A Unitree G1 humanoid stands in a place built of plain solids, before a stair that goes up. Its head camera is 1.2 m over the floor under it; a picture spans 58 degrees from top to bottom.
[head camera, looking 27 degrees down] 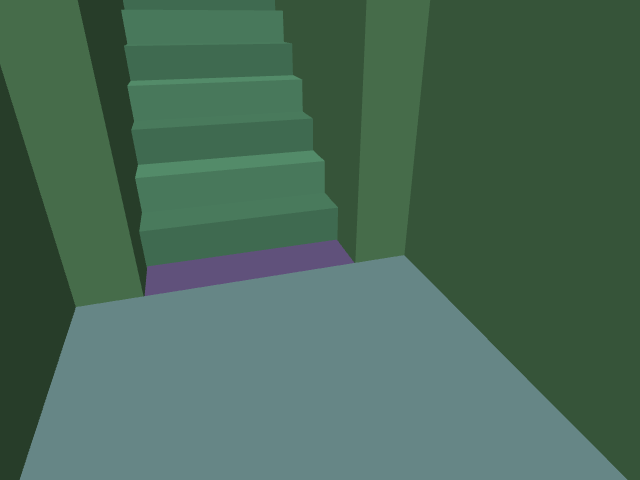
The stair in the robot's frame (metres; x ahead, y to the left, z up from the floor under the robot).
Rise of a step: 0.21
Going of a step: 0.26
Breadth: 1.10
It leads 17 degrees to the left of straight ahead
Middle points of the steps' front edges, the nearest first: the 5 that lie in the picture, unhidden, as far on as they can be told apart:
2.20 0.42 0.21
2.45 0.50 0.42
2.69 0.57 0.63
2.94 0.65 0.84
3.18 0.72 1.05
